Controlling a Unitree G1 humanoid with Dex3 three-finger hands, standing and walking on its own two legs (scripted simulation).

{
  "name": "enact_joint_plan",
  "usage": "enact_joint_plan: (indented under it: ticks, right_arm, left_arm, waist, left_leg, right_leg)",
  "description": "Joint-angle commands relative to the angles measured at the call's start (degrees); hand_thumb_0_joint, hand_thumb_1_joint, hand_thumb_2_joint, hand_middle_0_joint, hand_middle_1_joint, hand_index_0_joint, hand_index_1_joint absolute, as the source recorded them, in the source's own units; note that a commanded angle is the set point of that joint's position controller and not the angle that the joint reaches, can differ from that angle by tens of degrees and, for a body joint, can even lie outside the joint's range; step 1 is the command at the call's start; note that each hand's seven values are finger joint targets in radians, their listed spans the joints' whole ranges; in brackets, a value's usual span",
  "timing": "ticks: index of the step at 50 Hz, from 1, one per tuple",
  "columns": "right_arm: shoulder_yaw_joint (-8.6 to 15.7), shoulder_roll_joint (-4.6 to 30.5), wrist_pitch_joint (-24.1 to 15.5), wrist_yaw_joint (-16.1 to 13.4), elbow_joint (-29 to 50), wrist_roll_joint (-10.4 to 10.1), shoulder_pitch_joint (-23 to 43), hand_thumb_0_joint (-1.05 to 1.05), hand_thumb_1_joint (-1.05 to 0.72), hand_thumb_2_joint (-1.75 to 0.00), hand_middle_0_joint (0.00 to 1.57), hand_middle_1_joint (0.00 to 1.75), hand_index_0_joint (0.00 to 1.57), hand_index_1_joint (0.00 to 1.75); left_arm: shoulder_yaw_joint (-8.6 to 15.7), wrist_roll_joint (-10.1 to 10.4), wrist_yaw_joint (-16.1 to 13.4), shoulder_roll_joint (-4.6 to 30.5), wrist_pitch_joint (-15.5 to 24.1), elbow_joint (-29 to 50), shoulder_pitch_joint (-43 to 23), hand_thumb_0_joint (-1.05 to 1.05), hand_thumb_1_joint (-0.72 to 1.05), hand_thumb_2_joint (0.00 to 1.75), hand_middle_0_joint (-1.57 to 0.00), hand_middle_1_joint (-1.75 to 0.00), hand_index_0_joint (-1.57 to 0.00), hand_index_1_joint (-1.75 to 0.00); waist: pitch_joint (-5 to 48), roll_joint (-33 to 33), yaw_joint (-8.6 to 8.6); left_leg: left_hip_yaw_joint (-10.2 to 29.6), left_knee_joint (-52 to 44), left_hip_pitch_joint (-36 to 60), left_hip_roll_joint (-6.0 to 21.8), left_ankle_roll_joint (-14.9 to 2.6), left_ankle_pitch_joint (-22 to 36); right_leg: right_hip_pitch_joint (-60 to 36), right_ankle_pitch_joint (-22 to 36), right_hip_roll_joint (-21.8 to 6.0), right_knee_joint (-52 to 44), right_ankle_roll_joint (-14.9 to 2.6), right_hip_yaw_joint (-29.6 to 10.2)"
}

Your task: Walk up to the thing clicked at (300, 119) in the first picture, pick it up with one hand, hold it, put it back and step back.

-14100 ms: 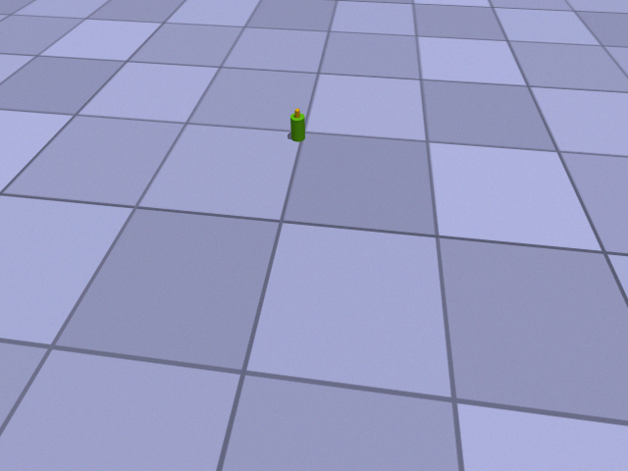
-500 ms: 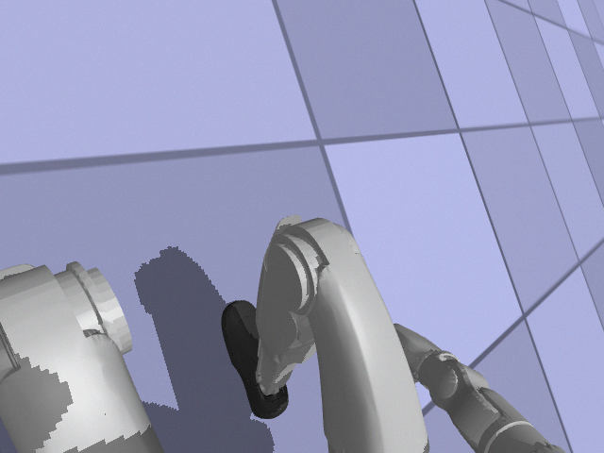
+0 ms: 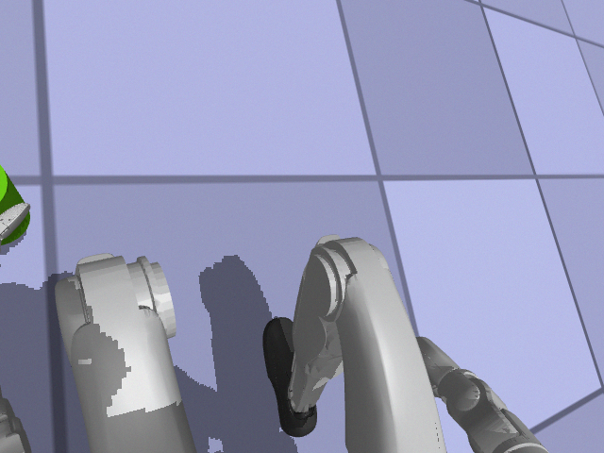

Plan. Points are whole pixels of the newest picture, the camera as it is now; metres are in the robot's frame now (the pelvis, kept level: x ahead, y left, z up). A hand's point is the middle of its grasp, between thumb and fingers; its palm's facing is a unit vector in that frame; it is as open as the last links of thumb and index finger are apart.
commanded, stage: settle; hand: left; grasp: from the side
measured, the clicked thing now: out of the picture +0.40 +0.33 -0.13
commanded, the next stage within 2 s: lift in 1.48 s
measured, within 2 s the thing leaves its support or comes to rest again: neither
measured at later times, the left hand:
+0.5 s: hand out of the picture +0.39 +0.32 -0.03, palm faces +0.39 -0.92 -0.07, open 10.5 cm
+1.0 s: hand out of the picture +0.40 +0.32 +0.02, palm faces +0.40 -0.91 -0.06, open 10.5 cm
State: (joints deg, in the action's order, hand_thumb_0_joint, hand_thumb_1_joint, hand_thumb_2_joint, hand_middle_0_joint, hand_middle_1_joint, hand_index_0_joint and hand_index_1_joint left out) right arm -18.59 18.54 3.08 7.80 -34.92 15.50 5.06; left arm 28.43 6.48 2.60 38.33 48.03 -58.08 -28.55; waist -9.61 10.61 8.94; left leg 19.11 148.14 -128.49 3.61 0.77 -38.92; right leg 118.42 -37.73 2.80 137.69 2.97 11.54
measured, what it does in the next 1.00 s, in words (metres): rises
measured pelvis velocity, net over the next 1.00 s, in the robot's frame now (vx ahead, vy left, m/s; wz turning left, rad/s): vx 0.02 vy -0.02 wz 0.14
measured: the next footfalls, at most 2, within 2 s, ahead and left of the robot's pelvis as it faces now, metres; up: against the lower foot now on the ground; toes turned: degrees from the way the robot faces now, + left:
none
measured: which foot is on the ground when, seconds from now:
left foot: down 0.00-1.00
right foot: down 0.00-1.00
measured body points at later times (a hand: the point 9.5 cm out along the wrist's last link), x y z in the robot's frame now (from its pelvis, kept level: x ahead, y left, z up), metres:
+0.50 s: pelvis +0.02 -0.01 +0.03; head +0.21 +0.09 +0.42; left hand +0.36 +0.37 -0.02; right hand +0.20 -0.25 -0.08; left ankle +0.08 +0.13 -0.26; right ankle +0.13 -0.12 -0.26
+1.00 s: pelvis +0.02 -0.02 +0.06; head +0.22 +0.06 +0.46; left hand +0.37 +0.36 +0.03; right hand +0.20 -0.26 -0.06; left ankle +0.08 +0.13 -0.26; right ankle +0.13 -0.12 -0.26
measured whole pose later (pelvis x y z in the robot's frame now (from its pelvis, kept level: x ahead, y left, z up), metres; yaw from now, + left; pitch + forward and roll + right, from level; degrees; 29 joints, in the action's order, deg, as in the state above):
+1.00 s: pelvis +0.02 -0.02 +0.06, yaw +8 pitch +31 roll -5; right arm -2.5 16.0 2.5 3.0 -39.3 5.1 -2.7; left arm 28.6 8.0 10.4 24.4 32.7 -46.2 -29.5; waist 4.5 1.4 5.7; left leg 7.9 132.8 -125.3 4.4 1.8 -39.2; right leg 120.7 -41.3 -0.3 130.7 0.3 3.9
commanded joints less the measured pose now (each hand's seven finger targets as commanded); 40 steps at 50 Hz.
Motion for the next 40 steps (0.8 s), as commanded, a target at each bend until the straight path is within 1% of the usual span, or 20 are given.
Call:
enact_joint_plan:
  ticks: [1,2,3,4,5,7,9,11,12,14,18,20,21,23,25,28,33,35,37,40]
  right_arm:
    - [9.2,17.3,-0.1,-1.4,0.7,-2.1,-5.7,0.00,-0.89,-0.90,0.20,0.30,0.20,0.30]
    - [9.7,17.2,0.0,-1.5,0.5,-2.7,-5.9,0.00,-0.89,-0.90,0.20,0.30,0.20,0.30]
    - [10.1,16.6,0.1,-1.5,1.0,-3.1,-5.9,0.00,-0.89,-0.90,0.20,0.30,0.20,0.30]
    - [10.3,16.3,0.1,-1.4,1.0,-3.5,-6.2,0.00,-0.89,-0.90,0.20,0.30,0.20,0.30]
    - [11.0,16.1,0.1,-1.6,1.0,-4.1,-6.7,0.00,-0.89,-0.90,0.20,0.30,0.20,0.30]
    - [11.5,15.4,0.1,-1.7,1.4,-4.8,-6.9,0.00,-0.89,-0.90,0.20,0.30,0.20,0.30]
    - [12.2,14.8,0.2,-2.0,1.2,-5.3,-7.6,0.00,-0.89,-0.90,0.20,0.30,0.20,0.30]
    - [12.8,14.0,0.2,-2.3,1.2,-5.8,-8.3,0.00,-0.88,-0.90,0.20,0.30,0.20,0.30]
    - [13.3,13.5,0.2,-2.4,1.1,-6.0,-9.0,0.00,-0.89,-0.90,0.20,0.30,0.20,0.30]
    - [14.2,13.1,0.2,-2.7,0.7,-6.7,-9.4,0.00,-0.89,-0.90,0.20,0.30,0.20,0.30]
    - [15.1,12.3,-0.1,-3.3,0.3,-7.6,-11.2,0.00,-0.89,-0.90,0.20,0.30,0.20,0.30]
    - [15.8,12.0,-0.2,-3.7,-0.4,-8.0,-11.6,0.00,-0.89,-0.90,0.20,0.30,0.20,0.30]
    - [16.1,11.9,-0.3,-3.7,0.2,-8.2,-11.8,0.00,-0.89,-0.90,0.20,0.30,0.20,0.30]
    - [16.7,11.7,-0.3,-3.9,-0.7,-8.5,-12.7,0.00,-0.89,-0.90,0.20,0.30,0.20,0.30]
    - [17.1,11.3,-0.4,-4.1,-0.9,-8.8,-13.0,0.00,-0.89,-0.90,0.20,0.30,0.20,0.30]
    - [17.7,11.1,-0.6,-4.5,-1.2,-9.4,-13.1,0.00,-0.90,-0.90,0.20,0.30,0.20,0.30]
    - [19.0,10.4,-0.9,-4.8,-1.5,-9.6,-14.1,0.00,-0.90,-0.90,0.20,0.30,0.20,0.30]
    - [19.1,10.0,-1.1,-4.9,-1.5,-9.8,-14.2,0.00,-0.90,-0.90,0.20,0.30,0.20,0.30]
    - [19.5,10.3,-1.2,-5.1,-1.1,-10.1,-13.9,0.00,-0.90,-0.90,0.20,0.30,0.20,0.30]
    - [19.9,10.1,-1.1,-5.3,-0.9,-10.1,-14.1,0.00,-0.90,-0.90,0.20,0.30,0.20,0.30]
  left_arm:
    - [-0.6,1.4,2.0,9.8,3.1,18.9,-16.3,0.00,0.23,1.30,-1.29,-1.43,-1.29,-1.44]
    - [0.0,1.5,2.1,9.7,2.2,18.1,-15.4,0.00,0.24,1.29,-1.27,-1.41,-1.28,-1.43]
    - [-1.9,1.6,2.6,7.2,1.5,18.3,-15.1,0.00,0.23,1.30,-1.28,-1.43,-1.28,-1.44]
    - [-2.0,2.2,2.8,6.0,1.1,18.9,-16.2,0.00,0.24,1.32,-1.28,-1.43,-1.28,-1.45]
    - [0.5,2.8,2.6,8.3,0.9,22.0,-18.0,0.00,0.20,1.32,-1.28,-1.43,-1.28,-1.45]
    - [-0.8,3.1,2.9,6.1,-0.2,20.4,-17.2,0.00,0.19,1.32,-1.28,-1.43,-1.28,-1.45]
    - [0.5,3.1,2.9,7.7,-0.8,22.5,-17.4,0.00,0.21,1.33,-1.28,-1.44,-1.28,-1.46]
    - [0.3,3.1,3.3,6.6,-1.4,23.2,-16.0,0.00,0.21,1.33,-1.28,-1.44,-1.28,-1.46]
    - [0.9,3.2,3.5,7.9,-1.4,26.5,-17.1,0.00,0.22,1.32,-1.28,-1.43,-1.28,-1.45]
    - [0.2,3.2,4.3,6.6,-2.5,25.1,-16.3,0.00,0.19,1.32,-1.27,-1.43,-1.27,-1.45]
    - [1.5,4.5,5.4,6.0,-3.3,26.5,-17.2,0.00,0.14,1.29,-1.23,-1.39,-1.23,-1.41]
    - [2.5,4.6,5.9,6.8,-3.9,26.8,-16.9,0.00,0.11,1.28,-1.22,-1.39,-1.22,-1.41]
    - [1.9,4.7,6.2,5.0,-4.4,25.3,-14.9,0.00,0.08,1.28,-1.23,-1.40,-1.23,-1.42]
    - [3.8,4.9,6.5,7.3,-4.5,29.4,-16.7,0.00,0.12,1.29,-1.22,-1.39,-1.22,-1.41]
    - [2.7,5.0,7.0,4.6,-5.4,27.7,-16.9,0.00,0.09,1.28,-1.22,-1.39,-1.22,-1.41]
    - [3.0,5.3,7.7,3.4,-6.3,25.0,-15.2,0.00,0.07,1.29,-1.22,-1.39,-1.22,-1.41]
    - [4.0,4.9,8.2,4.6,-7.4,29.1,-17.7,0.00,0.03,1.28,-1.24,-1.40,-1.24,-1.42]
    - [3.1,5.0,8.4,2.2,-8.0,27.4,-17.2,0.00,0.04,1.28,-1.23,-1.39,-1.23,-1.41]
    - [3.8,4.5,8.1,2.6,-8.5,25.5,-15.6,0.00,0.07,1.29,-1.23,-1.38,-1.23,-1.41]
    - [4.3,3.8,8.0,4.0,-8.2,28.8,-17.4,0.00,0.07,1.30,-1.25,-1.41,-1.25,-1.43]
  waist:
    - [37.6,-31.7,2.08]
    - [37.8,-31.1,1.46]
    - [37.8,-29.8,1.85]
    - [38.0,-29.3,1.89]
    - [39.9,-29.7,0.55]
    - [40.1,-29.1,0.72]
    - [42.1,-28.6,-0.42]
    - [43.7,-28.4,-0.88]
    - [45.5,-28.7,-1.63]
    - [45.8,-28.3,-1.66]
    - [48.1,-26.7,-1.73]
    - [48.9,-25.2,-2.60]
    - [48.9,-24.8,-2.43]
    - [52.0,-26.3,-3.90]
    - [51.6,-24.6,-2.83]
    - [50.8,-22.7,-3.38]
    - [55.3,-22.1,-4.40]
    - [53.8,-21.7,-3.97]
    - [52.8,-21.3,-4.54]
    - [54.1,-22.3,-4.82]
  left_leg:
    - [-7.3,-21.0,26.5,1.0,0.24,2.4]
    - [-7.6,-21.0,26.4,0.9,0.14,2.6]
    - [-7.5,-21.7,25.6,0.8,0.08,1.6]
    - [-7.6,-21.9,25.5,0.6,-0.02,1.4]
    - [-7.8,-22.5,26.3,0.5,-0.01,1.5]
    - [-8.3,-23.1,25.9,0.2,-0.21,0.3]
    - [-9.4,-23.0,25.5,0.0,-0.48,0.8]
    - [-10.2,-23.5,25.6,-0.3,-0.60,1.5]
    - [-10.7,-23.6,25.8,-0.4,-0.67,1.7]
    - [-11.3,-24.3,26.0,-0.5,-0.78,1.9]
    - [-12.2,-24.2,25.8,-0.7,-1.12,3.9]
    - [-12.8,-24.3,25.5,-0.7,-1.32,4.5]
    - [-12.9,-24.9,25.8,-0.9,-1.31,4.8]
    - [-13.2,-25.3,28.6,-0.7,-1.08,7.0]
    - [-13.2,-25.5,28.0,-0.8,-1.21,7.6]
    - [-13.8,-26.0,27.3,-0.8,-1.44,8.2]
    - [-14.9,-25.7,28.9,-0.7,-1.71,11.2]
    - [-15.0,-26.5,28.0,-0.8,-1.74,10.3]
    - [-14.8,-27.9,28.7,-0.9,-1.69,8.9]
    - [-15.0,-28.9,30.2,-0.9,-1.63,8.5]
  right_leg:
    - [-8.8,8.5,2.0,-11.0,-4.83,3.3]
    - [-8.4,8.3,1.8,-11.1,-4.87,3.0]
    - [-7.9,7.3,1.7,-11.1,-4.92,2.8]
    - [-8.3,7.1,1.6,-11.5,-4.87,2.7]
    - [-7.8,6.9,1.4,-11.6,-5.06,2.3]
    - [-7.6,5.7,1.2,-12.1,-5.07,1.7]
    - [-8.8,5.9,1.1,-13.0,-5.10,0.8]
    - [-9.8,6.1,0.9,-13.4,-5.09,0.1]
    - [-10.6,6.1,0.8,-13.8,-5.14,-0.6]
    - [-9.9,5.9,0.7,-14.2,-5.24,-1.1]
    - [-12.5,7.4,0.4,-15.6,-4.95,-2.3]
    - [-12.9,7.4,0.3,-16.3,-4.88,-3.1]
    - [-12.9,7.6,0.1,-16.5,-4.88,-2.9]
    - [-13.5,8.8,0.0,-16.2,-5.06,-3.4]
    - [-13.5,9.2,-0.1,-16.7,-4.98,-3.4]
    - [-14.1,9.4,-0.3,-17.5,-4.85,-3.8]
    - [-17.3,11.7,-0.6,-19.1,-4.38,-5.5]
    - [-17.3,11.0,-0.7,-19.4,-4.46,-5.3]
    - [-15.6,9.2,-0.7,-19.7,-4.80,-4.7]
    - [-16.2,8.5,-0.8,-20.3,-4.82,-4.9]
